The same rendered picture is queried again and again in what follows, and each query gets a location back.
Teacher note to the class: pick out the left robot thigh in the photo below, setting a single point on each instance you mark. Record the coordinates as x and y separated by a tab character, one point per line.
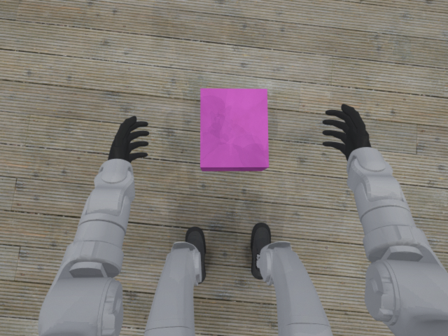
172	310

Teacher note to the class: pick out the left robot hand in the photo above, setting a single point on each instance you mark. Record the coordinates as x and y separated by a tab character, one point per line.
121	146

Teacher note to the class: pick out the right robot forearm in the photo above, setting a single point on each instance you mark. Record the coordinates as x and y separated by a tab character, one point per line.
388	225

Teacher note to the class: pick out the left robot forearm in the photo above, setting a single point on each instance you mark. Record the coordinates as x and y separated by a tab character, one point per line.
96	250

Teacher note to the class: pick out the left robot upper arm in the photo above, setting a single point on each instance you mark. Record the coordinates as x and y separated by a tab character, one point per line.
90	306

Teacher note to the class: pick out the carton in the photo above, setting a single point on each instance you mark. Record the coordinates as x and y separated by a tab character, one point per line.
233	130

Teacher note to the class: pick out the right robot hand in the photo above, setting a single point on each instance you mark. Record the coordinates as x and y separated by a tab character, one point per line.
355	135

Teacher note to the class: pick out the robot thigh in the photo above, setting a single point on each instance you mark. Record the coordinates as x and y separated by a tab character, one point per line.
172	310
299	309

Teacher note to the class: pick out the right robot thigh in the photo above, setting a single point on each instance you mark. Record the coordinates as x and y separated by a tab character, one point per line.
299	309

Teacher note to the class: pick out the right robot upper arm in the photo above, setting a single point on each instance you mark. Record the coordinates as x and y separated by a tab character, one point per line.
410	297

